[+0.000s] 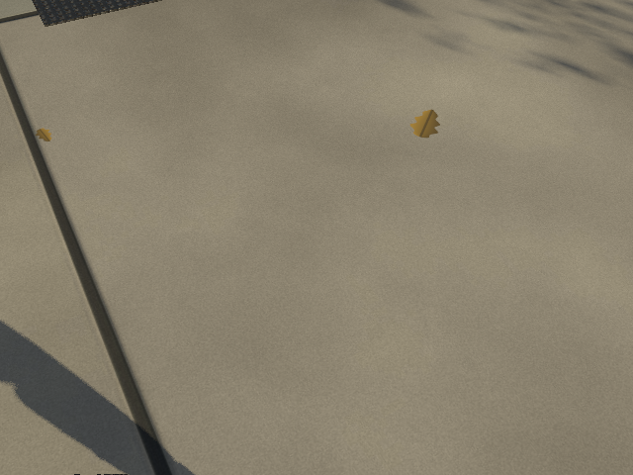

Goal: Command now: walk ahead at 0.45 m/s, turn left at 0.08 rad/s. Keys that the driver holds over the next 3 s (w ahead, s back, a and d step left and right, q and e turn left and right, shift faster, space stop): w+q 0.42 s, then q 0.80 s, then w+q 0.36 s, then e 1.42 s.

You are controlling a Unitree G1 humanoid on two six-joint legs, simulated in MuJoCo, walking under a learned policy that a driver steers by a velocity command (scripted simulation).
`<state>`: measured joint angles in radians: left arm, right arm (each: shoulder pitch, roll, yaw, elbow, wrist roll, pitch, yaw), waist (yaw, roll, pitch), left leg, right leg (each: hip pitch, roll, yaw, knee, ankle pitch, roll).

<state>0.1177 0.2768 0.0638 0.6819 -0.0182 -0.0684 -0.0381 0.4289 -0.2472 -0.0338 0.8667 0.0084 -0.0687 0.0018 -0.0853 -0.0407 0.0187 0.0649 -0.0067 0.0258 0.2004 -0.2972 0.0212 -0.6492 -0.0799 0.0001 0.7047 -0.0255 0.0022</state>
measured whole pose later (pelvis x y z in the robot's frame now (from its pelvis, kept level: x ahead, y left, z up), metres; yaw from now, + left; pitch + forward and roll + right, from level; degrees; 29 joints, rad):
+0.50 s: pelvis +0.26 -0.04 +0.00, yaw +13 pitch +0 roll -3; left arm 0.31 0.27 0.08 0.85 0.01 -0.10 0.00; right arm 0.17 -0.30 -0.07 0.73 0.02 -0.03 0.01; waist 0.06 0.04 0.04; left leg -0.70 0.12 -0.06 0.85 0.00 0.00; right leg -0.01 0.02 -0.21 0.24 -0.23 -0.02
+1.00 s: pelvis +0.40 +0.03 -0.01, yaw +30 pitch +3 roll -2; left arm 0.09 0.30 0.06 0.74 0.01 0.00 0.04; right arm 0.19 -0.30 -0.08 0.60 0.00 0.02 -0.02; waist -0.03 -0.02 0.05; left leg -0.40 -0.12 -0.13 0.47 -0.11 0.07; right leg -0.57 -0.01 0.13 0.88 -0.31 0.08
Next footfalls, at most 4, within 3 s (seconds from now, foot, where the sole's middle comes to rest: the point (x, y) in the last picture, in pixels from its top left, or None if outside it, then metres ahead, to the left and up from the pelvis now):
0.14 right None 0.26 -0.15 -0.78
0.66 left None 0.47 0.14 -0.78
1.16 right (316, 435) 0.56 -0.05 -0.78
1.62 left None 0.41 0.21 -0.78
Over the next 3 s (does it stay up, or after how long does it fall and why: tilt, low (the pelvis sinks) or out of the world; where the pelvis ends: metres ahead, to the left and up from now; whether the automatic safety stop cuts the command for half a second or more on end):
stays up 0.53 0.24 -0.01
